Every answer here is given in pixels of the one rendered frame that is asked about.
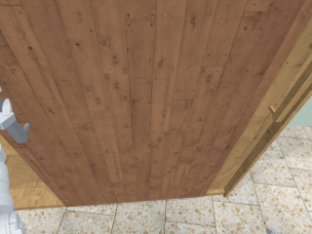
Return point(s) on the robot left upper arm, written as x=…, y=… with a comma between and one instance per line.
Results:
x=10, y=223

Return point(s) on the handle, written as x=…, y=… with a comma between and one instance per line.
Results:
x=295, y=93
x=18, y=133

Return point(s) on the robot left forearm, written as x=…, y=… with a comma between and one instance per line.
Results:
x=6, y=200

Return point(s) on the robot left hand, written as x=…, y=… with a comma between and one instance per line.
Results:
x=7, y=116

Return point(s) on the wardrobe door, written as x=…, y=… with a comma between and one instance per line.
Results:
x=138, y=100
x=295, y=64

